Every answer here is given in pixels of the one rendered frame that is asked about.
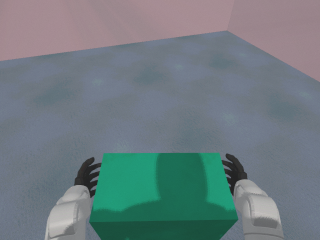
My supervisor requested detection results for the left robot hand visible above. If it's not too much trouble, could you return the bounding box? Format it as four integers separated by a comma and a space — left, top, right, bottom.
74, 157, 102, 198

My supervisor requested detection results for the right robot forearm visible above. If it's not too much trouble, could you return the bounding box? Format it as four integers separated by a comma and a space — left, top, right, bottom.
233, 179, 284, 240

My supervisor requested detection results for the left robot forearm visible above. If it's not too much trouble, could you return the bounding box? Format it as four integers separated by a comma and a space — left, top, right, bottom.
44, 185, 91, 240

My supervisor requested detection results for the right robot hand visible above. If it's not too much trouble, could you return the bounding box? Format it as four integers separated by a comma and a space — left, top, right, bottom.
221, 153, 248, 196

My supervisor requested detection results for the carton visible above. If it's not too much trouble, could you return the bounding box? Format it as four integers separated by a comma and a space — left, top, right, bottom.
89, 153, 239, 240

